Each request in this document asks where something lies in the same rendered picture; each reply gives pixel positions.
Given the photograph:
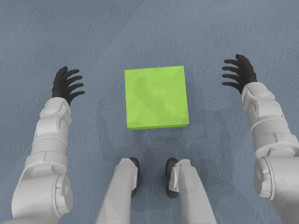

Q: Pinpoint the robot left hand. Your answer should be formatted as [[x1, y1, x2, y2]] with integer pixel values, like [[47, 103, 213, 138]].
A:
[[51, 66, 85, 106]]

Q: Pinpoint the robot right hand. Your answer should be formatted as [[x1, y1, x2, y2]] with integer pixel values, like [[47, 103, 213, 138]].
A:
[[222, 54, 258, 94]]

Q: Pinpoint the robot left thigh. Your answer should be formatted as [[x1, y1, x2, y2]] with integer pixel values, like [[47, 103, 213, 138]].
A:
[[94, 162, 138, 224]]

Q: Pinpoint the right robot upper arm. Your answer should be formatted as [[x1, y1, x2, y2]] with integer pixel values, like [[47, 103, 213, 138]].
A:
[[253, 156, 299, 224]]

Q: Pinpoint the robot right forearm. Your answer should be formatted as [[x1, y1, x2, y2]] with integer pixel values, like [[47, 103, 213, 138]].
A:
[[241, 81, 299, 159]]

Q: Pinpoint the robot right thigh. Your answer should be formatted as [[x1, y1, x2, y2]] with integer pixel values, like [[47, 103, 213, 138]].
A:
[[172, 163, 217, 224]]

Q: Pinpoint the robot left forearm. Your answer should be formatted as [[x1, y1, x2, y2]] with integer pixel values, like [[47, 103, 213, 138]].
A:
[[11, 97, 72, 218]]

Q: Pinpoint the carton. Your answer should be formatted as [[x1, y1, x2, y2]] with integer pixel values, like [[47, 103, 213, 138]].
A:
[[124, 65, 190, 130]]

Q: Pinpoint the robot thigh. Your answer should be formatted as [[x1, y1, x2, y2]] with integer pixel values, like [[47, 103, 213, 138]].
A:
[[172, 163, 217, 224], [94, 162, 138, 224]]

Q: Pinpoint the left robot upper arm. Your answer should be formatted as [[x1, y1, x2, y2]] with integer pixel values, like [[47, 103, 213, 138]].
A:
[[0, 173, 74, 224]]

